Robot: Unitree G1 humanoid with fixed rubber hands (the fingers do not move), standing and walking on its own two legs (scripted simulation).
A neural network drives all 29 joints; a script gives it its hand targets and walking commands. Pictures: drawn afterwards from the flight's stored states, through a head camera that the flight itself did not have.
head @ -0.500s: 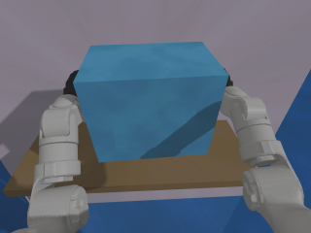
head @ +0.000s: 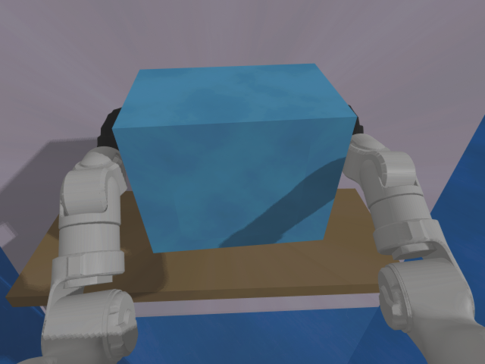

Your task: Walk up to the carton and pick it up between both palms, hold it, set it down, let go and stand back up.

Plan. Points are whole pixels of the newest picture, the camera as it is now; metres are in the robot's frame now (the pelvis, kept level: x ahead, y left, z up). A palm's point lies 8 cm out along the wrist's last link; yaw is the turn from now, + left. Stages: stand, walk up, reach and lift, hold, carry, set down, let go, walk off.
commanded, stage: hold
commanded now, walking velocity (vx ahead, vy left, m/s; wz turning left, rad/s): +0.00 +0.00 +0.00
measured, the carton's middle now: (234, 157) +0.36 -0.01 +0.22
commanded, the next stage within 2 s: none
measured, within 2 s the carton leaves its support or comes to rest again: neither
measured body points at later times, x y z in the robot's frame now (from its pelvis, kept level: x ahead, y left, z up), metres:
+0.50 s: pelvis -0.01 +0.00 +0.00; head -0.09 +0.01 +0.44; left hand +0.37 +0.18 +0.24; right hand +0.37 -0.19 +0.25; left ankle +0.02 +0.13 -0.75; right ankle +0.01 -0.12 -0.75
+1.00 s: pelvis +0.00 +0.00 +0.00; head -0.09 +0.00 +0.44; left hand +0.37 +0.18 +0.23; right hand +0.37 -0.20 +0.25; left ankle +0.02 +0.13 -0.75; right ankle +0.01 -0.12 -0.75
